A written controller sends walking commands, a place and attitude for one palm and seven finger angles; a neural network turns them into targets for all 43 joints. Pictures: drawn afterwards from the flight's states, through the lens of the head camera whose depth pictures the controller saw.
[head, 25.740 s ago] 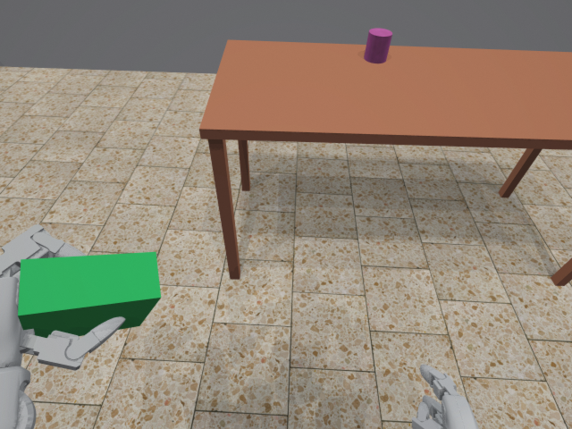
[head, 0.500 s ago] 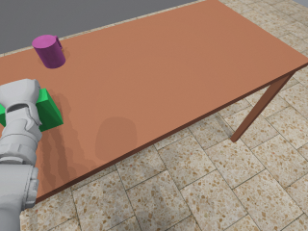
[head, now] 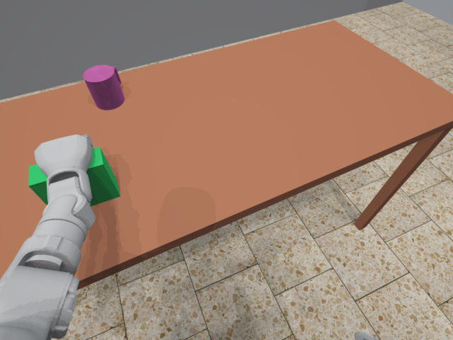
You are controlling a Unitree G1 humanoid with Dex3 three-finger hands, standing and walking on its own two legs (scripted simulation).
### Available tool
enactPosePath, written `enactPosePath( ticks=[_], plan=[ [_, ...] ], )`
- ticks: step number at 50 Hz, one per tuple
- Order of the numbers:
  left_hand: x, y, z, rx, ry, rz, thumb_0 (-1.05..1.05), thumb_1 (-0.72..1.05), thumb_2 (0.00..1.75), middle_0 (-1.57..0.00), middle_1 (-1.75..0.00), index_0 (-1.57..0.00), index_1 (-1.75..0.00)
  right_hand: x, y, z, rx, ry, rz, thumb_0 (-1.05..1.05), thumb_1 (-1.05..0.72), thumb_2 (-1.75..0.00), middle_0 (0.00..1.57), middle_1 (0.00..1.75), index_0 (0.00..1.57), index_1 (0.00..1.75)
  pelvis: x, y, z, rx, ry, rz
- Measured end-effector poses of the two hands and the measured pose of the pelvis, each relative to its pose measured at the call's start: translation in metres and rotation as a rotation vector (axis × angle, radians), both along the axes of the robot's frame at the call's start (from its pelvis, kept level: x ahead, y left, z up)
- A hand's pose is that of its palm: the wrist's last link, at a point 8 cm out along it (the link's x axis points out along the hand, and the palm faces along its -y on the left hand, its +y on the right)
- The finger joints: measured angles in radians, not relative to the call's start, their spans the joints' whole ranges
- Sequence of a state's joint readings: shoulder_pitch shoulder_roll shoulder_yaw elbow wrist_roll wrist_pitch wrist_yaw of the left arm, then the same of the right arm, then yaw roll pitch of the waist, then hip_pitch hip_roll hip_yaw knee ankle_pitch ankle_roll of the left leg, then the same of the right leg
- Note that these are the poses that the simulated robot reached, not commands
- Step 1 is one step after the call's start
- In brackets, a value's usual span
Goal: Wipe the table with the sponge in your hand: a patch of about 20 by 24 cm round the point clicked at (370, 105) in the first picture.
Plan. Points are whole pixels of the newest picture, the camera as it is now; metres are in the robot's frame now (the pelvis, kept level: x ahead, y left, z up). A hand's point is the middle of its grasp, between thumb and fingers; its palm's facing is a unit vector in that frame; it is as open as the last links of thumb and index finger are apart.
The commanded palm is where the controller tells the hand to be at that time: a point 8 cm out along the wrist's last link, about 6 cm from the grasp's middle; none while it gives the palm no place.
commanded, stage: wipe back along the middle lane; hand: left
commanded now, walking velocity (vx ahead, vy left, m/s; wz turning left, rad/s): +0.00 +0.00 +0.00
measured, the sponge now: (82, 188) +0.39 +0.33 +0.01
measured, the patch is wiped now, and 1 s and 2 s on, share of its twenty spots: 0.35 0.40 0.60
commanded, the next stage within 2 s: slide across to the third lane in 0.72 s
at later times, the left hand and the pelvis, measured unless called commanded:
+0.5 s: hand (81, 193) +0.35 +0.29 +0.05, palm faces -0.04 +0.01 -1.00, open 9.4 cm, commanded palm +0.31 +0.27 +0.09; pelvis +0.00 -0.01 +0.00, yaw +0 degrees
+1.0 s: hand (90, 211) +0.31 +0.26 +0.05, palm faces -0.03 -0.02 -1.00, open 9.3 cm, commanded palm +0.29 +0.23 +0.10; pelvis +0.00 -0.02 +0.00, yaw +1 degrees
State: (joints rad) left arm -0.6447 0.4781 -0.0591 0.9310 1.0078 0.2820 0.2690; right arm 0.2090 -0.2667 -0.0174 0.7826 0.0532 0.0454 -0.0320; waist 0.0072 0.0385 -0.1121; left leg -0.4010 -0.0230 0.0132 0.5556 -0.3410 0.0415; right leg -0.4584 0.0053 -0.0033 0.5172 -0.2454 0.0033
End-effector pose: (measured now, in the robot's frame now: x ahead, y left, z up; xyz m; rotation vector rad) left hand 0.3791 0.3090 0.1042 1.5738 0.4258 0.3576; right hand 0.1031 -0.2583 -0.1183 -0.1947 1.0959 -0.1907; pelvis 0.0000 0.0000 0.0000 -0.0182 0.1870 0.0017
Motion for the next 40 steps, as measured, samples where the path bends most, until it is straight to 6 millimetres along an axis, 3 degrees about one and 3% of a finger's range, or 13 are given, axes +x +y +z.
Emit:
enactPosePath(
  ticks=[40],
  plan=[
    [-0.078,-0.047,0.001,-0.027,-0.045,0.01,0.02,-0.45,1.11,-0.76,-1.45,-0.77,-1.5,0.091,0.016,0.022,0.048,-0.233,0.109,0.01,-0.9,-0.9,0.2,0.3,0.2,0.3,0.004,-0.012,0.003,0.014,-0.103,0.001]
  ],
)
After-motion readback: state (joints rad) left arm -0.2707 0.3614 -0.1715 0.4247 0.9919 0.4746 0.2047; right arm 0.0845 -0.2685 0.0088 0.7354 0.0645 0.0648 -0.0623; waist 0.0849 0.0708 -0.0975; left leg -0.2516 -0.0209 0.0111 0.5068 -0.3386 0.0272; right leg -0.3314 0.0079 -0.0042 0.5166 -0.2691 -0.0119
